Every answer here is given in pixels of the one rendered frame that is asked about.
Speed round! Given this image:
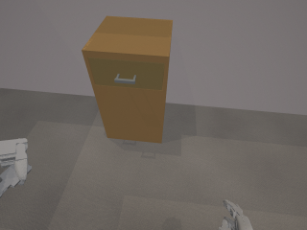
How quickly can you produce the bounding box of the handle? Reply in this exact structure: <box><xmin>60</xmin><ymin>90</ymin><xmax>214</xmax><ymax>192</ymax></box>
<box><xmin>114</xmin><ymin>74</ymin><xmax>136</xmax><ymax>84</ymax></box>

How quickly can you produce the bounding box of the robot right hand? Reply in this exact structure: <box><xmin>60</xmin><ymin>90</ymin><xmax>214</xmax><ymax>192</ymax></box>
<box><xmin>219</xmin><ymin>199</ymin><xmax>253</xmax><ymax>230</ymax></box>

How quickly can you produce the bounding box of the cabinet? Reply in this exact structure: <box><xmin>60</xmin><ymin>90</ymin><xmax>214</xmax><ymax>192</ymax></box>
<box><xmin>82</xmin><ymin>15</ymin><xmax>173</xmax><ymax>144</ymax></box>

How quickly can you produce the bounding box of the robot left hand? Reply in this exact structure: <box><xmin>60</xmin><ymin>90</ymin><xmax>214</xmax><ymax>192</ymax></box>
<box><xmin>0</xmin><ymin>138</ymin><xmax>32</xmax><ymax>198</ymax></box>

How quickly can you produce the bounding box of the drawer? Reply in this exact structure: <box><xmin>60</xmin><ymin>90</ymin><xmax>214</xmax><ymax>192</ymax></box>
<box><xmin>88</xmin><ymin>57</ymin><xmax>165</xmax><ymax>90</ymax></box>

